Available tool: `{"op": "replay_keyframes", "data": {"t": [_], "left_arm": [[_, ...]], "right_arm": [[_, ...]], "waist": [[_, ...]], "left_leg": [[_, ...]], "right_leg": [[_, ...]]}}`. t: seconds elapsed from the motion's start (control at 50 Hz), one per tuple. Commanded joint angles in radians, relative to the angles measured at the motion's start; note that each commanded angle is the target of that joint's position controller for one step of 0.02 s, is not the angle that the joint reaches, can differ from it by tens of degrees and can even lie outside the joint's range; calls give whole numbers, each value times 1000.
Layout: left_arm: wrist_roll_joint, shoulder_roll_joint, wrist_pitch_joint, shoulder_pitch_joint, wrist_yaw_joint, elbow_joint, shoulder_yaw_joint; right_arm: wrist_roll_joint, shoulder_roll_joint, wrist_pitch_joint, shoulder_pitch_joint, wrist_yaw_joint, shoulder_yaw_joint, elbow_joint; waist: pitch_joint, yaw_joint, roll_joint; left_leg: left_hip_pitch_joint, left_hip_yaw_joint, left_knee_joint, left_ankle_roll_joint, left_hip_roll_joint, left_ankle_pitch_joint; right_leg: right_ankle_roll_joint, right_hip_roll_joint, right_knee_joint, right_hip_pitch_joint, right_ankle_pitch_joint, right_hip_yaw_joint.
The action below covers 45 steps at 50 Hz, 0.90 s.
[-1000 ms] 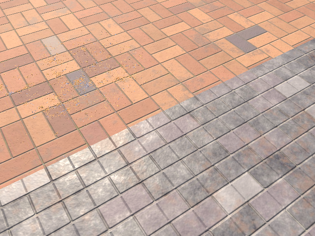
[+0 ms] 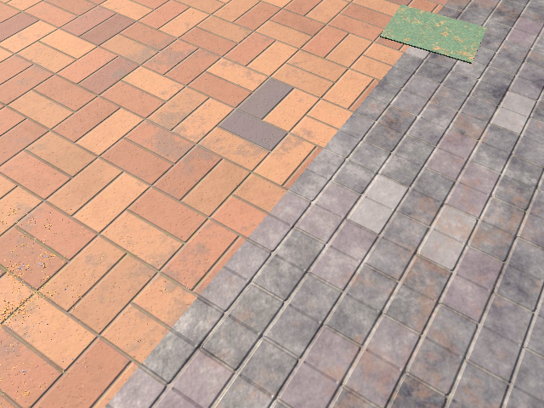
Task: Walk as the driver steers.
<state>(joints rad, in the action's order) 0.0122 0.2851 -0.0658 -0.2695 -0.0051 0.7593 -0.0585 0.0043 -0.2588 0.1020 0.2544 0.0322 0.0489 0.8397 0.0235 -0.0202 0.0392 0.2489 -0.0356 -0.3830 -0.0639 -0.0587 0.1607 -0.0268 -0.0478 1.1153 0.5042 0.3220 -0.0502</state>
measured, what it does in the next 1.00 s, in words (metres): walks ahead: right foot, then left foot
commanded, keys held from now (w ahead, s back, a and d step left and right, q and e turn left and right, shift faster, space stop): w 1.00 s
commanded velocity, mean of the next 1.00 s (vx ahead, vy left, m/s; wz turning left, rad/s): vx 0.50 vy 0.00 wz -0.02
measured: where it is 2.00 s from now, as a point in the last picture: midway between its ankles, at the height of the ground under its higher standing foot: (277, 214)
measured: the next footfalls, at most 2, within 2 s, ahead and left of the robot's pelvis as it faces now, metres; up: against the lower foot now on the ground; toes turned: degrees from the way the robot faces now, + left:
right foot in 0.34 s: +0.37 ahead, -0.15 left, +0.00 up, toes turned -1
left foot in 0.88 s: +0.65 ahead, +0.09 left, +0.00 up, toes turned +2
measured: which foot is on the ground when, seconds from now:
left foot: down 0.00-0.36, up 0.38-0.86, down 0.88-1.00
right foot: up 0.00-0.32, down 0.34-0.88, up 0.90-1.00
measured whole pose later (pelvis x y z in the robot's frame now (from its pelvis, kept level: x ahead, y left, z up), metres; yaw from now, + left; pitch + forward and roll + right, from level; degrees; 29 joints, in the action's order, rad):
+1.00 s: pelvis +0.56 +0.00 -0.01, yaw +0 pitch +2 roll +0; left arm 0.02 0.29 -0.08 -0.31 0.00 0.87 -0.05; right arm 0.00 -0.27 0.08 0.16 0.03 0.05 0.81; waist 0.02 0.01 0.02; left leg 0.37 -0.05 -0.49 -0.06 -0.03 0.16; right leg -0.03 -0.03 1.14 0.38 0.40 -0.03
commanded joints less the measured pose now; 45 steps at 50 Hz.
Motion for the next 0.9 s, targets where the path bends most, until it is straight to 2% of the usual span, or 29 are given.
{"op": "replay_keyframes", "data": {"t": [0.02,0.06,0.14,0.22,0.28,0.3,0.32,0.34,0.36,0.38,0.4,0.42,0.44,0.46,0.48,0.5,0.54,0.6,0.66,0.72,0.76,0.82,0.84,0.86,0.88,0.9], "left_arm": [[-7,54,-6,5,-3,-78,-15],[-10,43,-8,73,-3,-98,-8],[-4,21,-19,200,11,-126,3],[7,29,-28,312,32,-166,5],[7,55,-35,313,47,-180,-3],[4,75,-36,263,47,-169,-12],[0,106,-36,149,43,-136,-30],[-7,158,-34,-18,33,-91,-53],[-29,258,-29,-156,24,-73,-75],[-9,223,-22,-187,27,-54,-67],[-2,159,-19,-135,27,-60,-44],[-3,132,-17,-68,24,-68,-34],[-10,111,-18,-8,28,-69,-25],[-16,84,-24,33,31,-73,-18],[-20,81,-28,54,34,-71,-17],[-16,84,-36,58,36,-65,-19],[-13,104,-46,49,33,-45,-25],[-12,124,-43,9,20,-14,-30],[-5,142,-35,-34,11,13,-33],[4,159,-26,-98,8,52,-37],[7,163,-14,-122,5,73,-39],[9,178,3,-114,-2,90,-45],[10,184,9,-93,-4,89,-46],[6,165,14,-88,-6,87,-38],[-13,121,13,-96,-10,64,-17],[-13,0,-10,-221,1,50,19]], "right_arm": [[-8,-138,17,-3,-8,28,-43],[-11,-159,10,15,-16,33,-32],[-22,-172,-3,72,-24,33,-8],[-26,-181,-21,145,-26,32,28],[-28,-202,-39,147,-33,40,41],[-28,-213,-43,133,-36,43,39],[-29,-213,-48,113,-38,41,35],[-19,-187,-48,106,-41,29,20],[-2,-95,-33,181,-37,-1,-14],[-11,-71,-11,216,-29,-14,2],[-36,-172,4,135,-21,13,-15],[-47,-179,11,49,-18,15,-41],[-35,-164,9,11,-20,15,-47],[-21,-160,-1,13,-24,21,-43],[-19,-140,-13,40,-23,19,-36],[-18,-118,-24,58,-25,16,-28],[-12,-102,-38,35,-30,13,-37],[-4,-92,-36,-70,-29,10,-68],[-7,-71,-24,-176,-18,0,-93],[-16,-72,-18,-267,-6,-4,-124],[-19,-82,-13,-305,5,-3,-145],[-19,-111,-5,-274,17,6,-149],[-17,-131,-3,-205,15,17,-132],[-14,-173,-3,-60,7,41,-86],[-4,-246,-6,120,-3,64,-50],[-3,-326,-14,181,-3,82,-28]], "waist": [[-32,16,-120],[-18,1,-103],[5,-44,-102],[37,-78,-104],[29,-47,-120],[-3,-12,-132],[-73,55,-126],[-193,126,-103],[-364,128,87],[-461,122,238],[-316,132,144],[-190,113,87],[-105,79,20],[-69,45,22],[-59,17,42],[-57,3,45],[-33,-8,34],[-2,17,12],[19,56,10],[36,92,9],[46,97,14],[20,60,38],[-21,15,45],[-113,-51,29],[-263,-113,-61],[-381,-53,-330]], "left_leg": [[-125,272,222,-184,276,-190],[-128,222,241,-177,265,-235],[-128,126,245,-135,222,-243],[-224,142,210,-130,271,-235],[-314,153,138,-107,313,-347],[-322,142,77,-96,307,-484],[-301,106,-53,-75,273,-628],[-181,70,-258,-44,225,-586],[183,15,-643,18,104,-203],[402,105,-859,40,7,405],[509,154,-936,27,72,386],[525,122,-913,20,119,298],[495,102,-846,25,155,224],[438,107,-786,31,185,174],[384,109,-761,40,196,144],[356,104,-739,49,200,128],[373,97,-675,68,206,70],[423,92,-498,84,207,-99],[380,63,-306,80,175,-245],[375,52,-210,72,152,-265],[398,58,-165,53,144,-214],[328,42,-122,13,118,-102],[218,11,-99,-7,88,-86],[12,-9,-90,-36,65,-104],[-291,157,-133,-98,219,-157],[-637,633,-36,-266,439,42]], "right_leg": [[24,-73,-92,157,-64,-16],[38,-79,-212,181,-167,-4],[37,-45,-456,116,-380,32],[19,-18,-563,123,-386,41],[-20,1,-613,91,-280,43],[-37,24,-626,9,-250,62],[-65,52,-656,-158,-267,89],[-107,5,-624,-426,-305,47],[-236,-255,-602,-836,-279,-323],[-330,-365,-752,-951,-133,-670],[-282,-327,-788,-850,-37,-586],[-246,-284,-811,-702,-68,-442],[-228,-240,-849,-553,-147,-345],[-213,-205,-883,-455,-213,-280],[-213,-188,-916,-390,-241,-245],[-221,-180,-941,-351,-270,-216],[-232,-173,-975,-312,-323,-156],[-217,-152,-997,-328,-352,-88],[-184,-125,-998,-338,-345,-25],[-180,-153,-977,-410,-319,-27],[-172,-185,-940,-487,-340,-40],[-144,-215,-859,-566,-479,-51],[-127,-196,-778,-565,-631,-30],[-101,-144,-610,-522,-733,11],[-64,-86,-319,-338,-528,58],[10,102,38,84,96,66]]}}
Keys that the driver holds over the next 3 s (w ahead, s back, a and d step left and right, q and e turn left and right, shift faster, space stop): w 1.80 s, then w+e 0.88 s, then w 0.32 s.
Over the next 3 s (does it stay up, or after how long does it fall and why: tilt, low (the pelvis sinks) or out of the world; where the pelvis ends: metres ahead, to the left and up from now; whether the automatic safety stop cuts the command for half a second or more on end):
stays up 1.65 -0.17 -0.02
